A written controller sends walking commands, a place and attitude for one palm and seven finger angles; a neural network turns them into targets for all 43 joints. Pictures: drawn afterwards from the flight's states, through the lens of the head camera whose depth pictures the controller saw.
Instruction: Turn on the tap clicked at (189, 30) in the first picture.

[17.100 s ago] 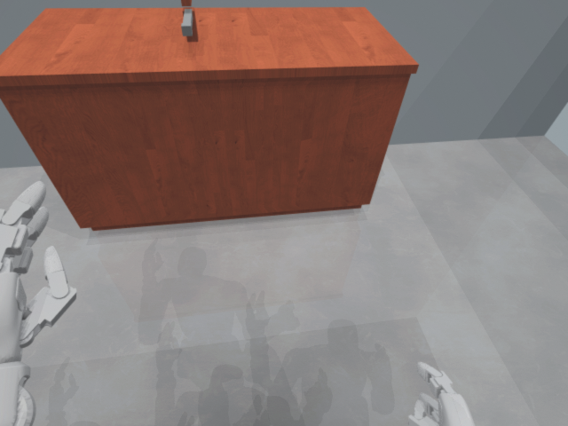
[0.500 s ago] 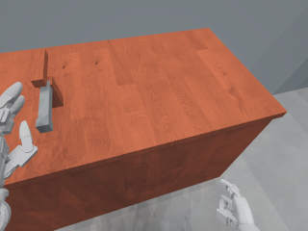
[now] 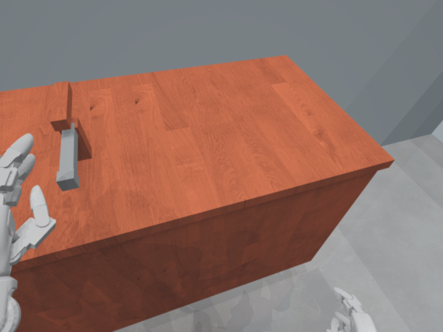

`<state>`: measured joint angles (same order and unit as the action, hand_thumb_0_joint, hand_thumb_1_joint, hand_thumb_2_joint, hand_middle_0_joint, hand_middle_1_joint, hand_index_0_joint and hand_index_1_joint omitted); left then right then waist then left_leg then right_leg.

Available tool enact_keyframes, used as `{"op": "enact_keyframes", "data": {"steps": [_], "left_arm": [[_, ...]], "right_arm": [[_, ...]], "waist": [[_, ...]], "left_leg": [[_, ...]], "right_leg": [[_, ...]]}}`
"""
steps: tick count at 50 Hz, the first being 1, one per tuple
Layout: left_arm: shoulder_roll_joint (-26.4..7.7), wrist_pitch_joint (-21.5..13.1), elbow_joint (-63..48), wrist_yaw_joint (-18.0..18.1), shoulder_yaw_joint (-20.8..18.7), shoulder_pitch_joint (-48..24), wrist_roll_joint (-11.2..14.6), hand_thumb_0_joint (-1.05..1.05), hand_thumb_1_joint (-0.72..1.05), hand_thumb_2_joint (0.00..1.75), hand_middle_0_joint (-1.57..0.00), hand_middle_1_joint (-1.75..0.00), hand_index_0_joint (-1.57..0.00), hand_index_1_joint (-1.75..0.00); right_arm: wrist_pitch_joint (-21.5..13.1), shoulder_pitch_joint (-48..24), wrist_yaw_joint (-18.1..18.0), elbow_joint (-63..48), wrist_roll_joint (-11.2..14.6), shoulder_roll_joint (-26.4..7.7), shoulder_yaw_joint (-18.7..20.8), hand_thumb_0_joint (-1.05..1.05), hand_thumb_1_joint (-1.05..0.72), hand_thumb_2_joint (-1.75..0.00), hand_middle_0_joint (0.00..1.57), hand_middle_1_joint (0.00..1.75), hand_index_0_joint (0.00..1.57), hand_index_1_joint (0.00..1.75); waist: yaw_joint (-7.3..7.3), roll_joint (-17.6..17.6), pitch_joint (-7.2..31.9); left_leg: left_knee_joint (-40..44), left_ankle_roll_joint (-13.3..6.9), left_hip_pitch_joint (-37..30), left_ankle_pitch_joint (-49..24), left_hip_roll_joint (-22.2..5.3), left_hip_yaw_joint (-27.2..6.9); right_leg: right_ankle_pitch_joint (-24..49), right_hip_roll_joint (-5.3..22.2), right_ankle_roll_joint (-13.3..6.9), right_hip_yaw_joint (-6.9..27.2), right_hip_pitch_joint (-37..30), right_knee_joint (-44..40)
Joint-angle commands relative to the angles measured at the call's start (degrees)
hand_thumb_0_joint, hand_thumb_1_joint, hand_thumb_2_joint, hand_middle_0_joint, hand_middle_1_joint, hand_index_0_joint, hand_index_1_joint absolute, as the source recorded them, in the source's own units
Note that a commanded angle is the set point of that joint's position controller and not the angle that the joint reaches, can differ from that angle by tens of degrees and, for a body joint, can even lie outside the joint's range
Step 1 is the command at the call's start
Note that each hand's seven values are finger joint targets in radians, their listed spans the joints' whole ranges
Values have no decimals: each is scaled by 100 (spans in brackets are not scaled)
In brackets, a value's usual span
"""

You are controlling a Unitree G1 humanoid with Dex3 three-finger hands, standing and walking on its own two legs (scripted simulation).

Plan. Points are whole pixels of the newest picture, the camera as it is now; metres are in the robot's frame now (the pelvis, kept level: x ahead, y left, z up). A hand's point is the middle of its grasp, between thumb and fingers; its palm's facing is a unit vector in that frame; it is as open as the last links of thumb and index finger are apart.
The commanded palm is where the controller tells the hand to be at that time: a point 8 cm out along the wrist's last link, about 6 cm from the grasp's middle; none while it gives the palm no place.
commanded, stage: come to a stop and stand still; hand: left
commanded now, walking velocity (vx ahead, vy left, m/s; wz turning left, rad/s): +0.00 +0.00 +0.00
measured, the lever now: (68, 179) +0.34 +0.30 +0.08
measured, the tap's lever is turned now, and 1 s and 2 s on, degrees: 0 0 0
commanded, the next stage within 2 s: look again from close up in 0.48 s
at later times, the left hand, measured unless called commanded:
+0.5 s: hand (50, 205) +0.24 +0.26 +0.16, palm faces +0.38 -0.85 -0.37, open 7.4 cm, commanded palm +0.18 +0.29 +0.17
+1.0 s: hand (34, 216) +0.23 +0.27 +0.16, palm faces +0.39 -0.85 -0.36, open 7.4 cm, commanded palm +0.17 +0.29 +0.17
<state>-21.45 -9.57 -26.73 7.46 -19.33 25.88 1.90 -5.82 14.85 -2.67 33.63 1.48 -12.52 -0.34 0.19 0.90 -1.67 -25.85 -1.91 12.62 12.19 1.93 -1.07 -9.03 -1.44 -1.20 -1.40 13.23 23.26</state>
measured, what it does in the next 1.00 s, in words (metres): stands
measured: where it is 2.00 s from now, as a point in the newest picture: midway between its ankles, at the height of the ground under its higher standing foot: outside the picture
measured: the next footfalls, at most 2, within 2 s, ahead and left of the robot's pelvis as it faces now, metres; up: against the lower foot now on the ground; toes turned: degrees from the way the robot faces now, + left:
none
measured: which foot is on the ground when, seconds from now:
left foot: down 0.00-1.00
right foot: down 0.00-1.00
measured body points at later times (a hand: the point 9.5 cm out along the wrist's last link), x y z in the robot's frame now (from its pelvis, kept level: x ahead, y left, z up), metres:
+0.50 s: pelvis +0.03 +0.01 +0.00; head +0.05 +0.02 +0.45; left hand +0.22 +0.30 +0.18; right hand +0.22 -0.21 -0.07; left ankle +0.02 +0.10 -0.74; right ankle +0.04 -0.11 -0.74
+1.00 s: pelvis +0.01 +0.01 +0.00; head +0.02 +0.03 +0.45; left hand +0.20 +0.31 +0.18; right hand +0.18 -0.21 -0.07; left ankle +0.02 +0.10 -0.74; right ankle +0.04 -0.11 -0.74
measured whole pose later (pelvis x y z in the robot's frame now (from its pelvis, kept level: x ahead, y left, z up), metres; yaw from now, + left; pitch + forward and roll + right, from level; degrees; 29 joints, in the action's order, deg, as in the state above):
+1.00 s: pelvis +0.01 +0.01 +0.00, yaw +0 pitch -2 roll -1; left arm -21.2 -13.3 -23.4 4.7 -21.3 22.5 2.7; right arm -7.1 13.2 -1.3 33.2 0.5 -11.8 -1.3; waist -1.8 1.6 -2.9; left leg -27.3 -2.9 11.7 13.8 2.4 -0.6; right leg -10.2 -0.9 -0.2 -1.0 11.9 23.8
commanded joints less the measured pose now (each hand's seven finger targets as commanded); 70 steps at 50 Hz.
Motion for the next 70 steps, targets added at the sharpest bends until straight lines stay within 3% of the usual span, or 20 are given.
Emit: {"op": "enact_keyframes", "data": {"steps": [1, 10, 27, 28, 29, 30, 32, 34, 38, 40, 51, 52, 53, 54, 55, 56, 59, 62, 65, 70], "left_arm": [[-838, -439, -1024, 56, -568, -405, -39, 0, 90, 90, -20, -30, -20, -30], [-958, -439, -1216, 0, -595, -711, 5, 0, 90, 90, -20, -30, -20, -30], [-860, -359, -1276, 0, -568, -466, 101, 0, 90, 90, -20, -30, -20, -30], [-5407, -999, -2698, -6, -3884, -6418, -871, 0, 90, 90, -20, -30, -20, -30], [-1863, -809, 733, -255, -1667, -3035, -248, 0, 90, 90, -20, -30, -20, -30], [-728, -644, 629, -298, -878, -1707, 56, 0, 90, 90, -20, -30, -20, -30], [-846, -775, -531, -316, -607, -1342, 41, 0, 90, 90, -20, -30, -20, -30], [-611, -741, -896, -291, -317, -517, 80, 0, 90, 90, -20, -30, -20, -30], [-1054, -698, -839, -153, -924, -224, 113, 0, 90, 90, -20, -30, -20, -30], [-1460, -745, -1064, -102, -1336, -506, 117, 0, 90, 90, -20, -30, -20, -30], [-665, -787, -906, -156, -389, -1136, -12, 0, 90, 90, -20, -30, -20, -30], [-5367, -1395, -2535, -108, -3640, -6728, -923, 0, 90, 90, -20, -30, -20, -30], [-1554, -1121, 979, -361, -1263, -3302, -285, 0, 90, 90, -20, -30, -20, -30], [-767, -1023, 993, -432, -649, -1701, -59, 0, 90, 90, -20, -30, -20, -30], [69, -997, 460, -465, 51, -1144, 124, 0, 90, 90, -20, -30, -20, -30], [-353, -1004, -270, -407, -140, -1157, 95, 0, 90, 90, -20, -30, -20, -30], [-754, -980, -706, -240, -516, -466, 100, 0, 90, 90, -20, -30, -20, -30], [-1015, -960, -811, -155, -921, -522, 146, 0, 90, 90, -20, -30, -20, -30], [-1311, -1022, -987, -130, -1186, -1123, 106, 0, 90, 90, -20, -30, -20, -30], [-821, -1066, -964, -152, -604, -1575, 4, 0, 90, 90, -20, -30, -20, -30]], "right_arm": [[-362, -711, 29, -930, 8, -657, 222, 0, -90, -90, 20, 30, 20, 30], [-301, -798, 91, -919, 8, -614, 207, 0, -90, -90, 20, 30, 20, 30], [-89, -836, 79, -1040, 4, -603, 235, 0, -90, -90, 20, 30, 20, 30], [-451, -97, 98, -905, -303, -768, 202, 0, -90, -90, 20, 30, 20, 30], [-504, -606, 119, -640, -122, -112, -11, 0, -90, -90, 20, 30, 20, 30], [-507, -590, 246, -933, 28, -455, 320, 0, -90, -90, 20, 30, 20, 30], [-516, -489, 399, -1020, -19, -629, 336, 0, -90, -90, 20, 30, 20, 30], [-499, -663, 475, -1100, 2, -649, 311, 0, -90, -90, 20, 30, 20, 30], [-407, -876, 320, -1095, -25, -666, 266, 0, -90, -90, 20, 30, 20, 30], [-366, -967, 192, -1088, -24, -670, 238, 0, -90, -90, 20, 30, 20, 30], [-561, -883, 80, -942, -85, -633, 172, 0, -90, -90, 20, 30, 20, 30], [-787, -95, 109, -773, -414, -863, 93, 0, -90, -90, 20, 30, 20, 30], [-745, -721, 123, -512, -108, -103, -150, 0, -90, -90, 20, 30, 20, 30], [-847, -501, 106, -764, -110, -576, 254, 0, -90, -90, 20, 30, 20, 30], [-839, -525, 270, -817, 3, -520, 263, 0, -90, -90, 20, 30, 20, 30], [-774, -468, 324, -883, -39, -676, 303, 0, -90, -90, 20, 30, 20, 30], [-686, -644, 354, -990, -45, -653, 252, 0, -90, -90, 20, 30, 20, 30], [-633, -779, 227, -1047, -28, -627, 221, 0, -90, -90, 20, 30, 20, 30], [-652, -899, 91, -1031, -26, -616, 176, 0, -90, -90, 20, 30, 20, 30], [-809, -844, 80, -945, -15, -559, 134, 0, -90, -90, 20, 30, 20, 30]], "waist": [[-123, -505, 462], [-128, -581, 633], [-108, -437, 880], [-189, -8, 38], [-182, 19, 1317], [-230, -1108, 1581], [-196, -1198, 1623], [-241, -459, 1370], [-228, 209, 955], [-196, -172, 876], [-182, -432, 581], [-206, -40, -231], [-135, -94, 934], [-360, -695, 787], [-202, -1473, 972], [-204, -1611, 982], [-305, -313, 755], [-251, 224, 642], [-209, -298, 453], [-205, -654, 392]], "left_leg": [[945, -55, 534, 682, -764, -787], [650, 85, 2, -551, -691, -601], [372, 157, -253, -1594, -701, -567], [-244, -43, 811, -1699, -571, -179], [95, -6, -197, -1937, -300, -245], [76, 244, -991, -2802, -406, -219], [-209, 222, -614, -2966, -624, -269], [-102, 177, -201, -2319, -579, -254], [266, 167, 129, -1377, -592, -316], [417, 126, 116, -1049, -587, -342], [647, -1, 156, 512, -485, -373], [81, -91, 983, -341, -502, -227], [291, -60, 20, -780, -324, -370], [188, 81, -251, -779, -401, -328], [206, 148, -500, -1271, -480, -216], [423, 152, -67, -1308, -630, -437], [672, 52, 787, -249, -663, -563], [829, 43, 852, 413, -648, -624], [1000, -59, 989, 1212, -645, -695], [1057, -86, 910, 1585, -614, -723]], "right_leg": [[-316, 449, -32, 393, -706, -259], [562, 553, -82, 419, -735, -191], [1266, 643, -105, 359, -978, -174], [1091, 460, 217, 484, -252, -427], [1238, 752, -232, 489, -562, -114], [1878, 498, -339, 605, -719, 465], [1706, 601, -190, 578, -953, 319], [1696, 633, -130, 543, -1124, 156], [938, 535, -38, 301, -892, 48], [690, 501, -30, 310, -808, 96], [-404, 431, -18, 468, -505, -450], [154, 468, 175, 587, -55, -585], [-131, 727, -153, 480, -46, -278], [268, 616, -235, 1118, -312, -336], [661, 603, -233, 726, -464, 7], [506, 528, -157, 528, -757, 199], [80, 458, -24, 412, -1109, 157], [-194, 422, 52, 317, -980, 71], [-586, 403, 68, 385, -873, 17], [-608, 379, 44, 399, -881, -48]]}}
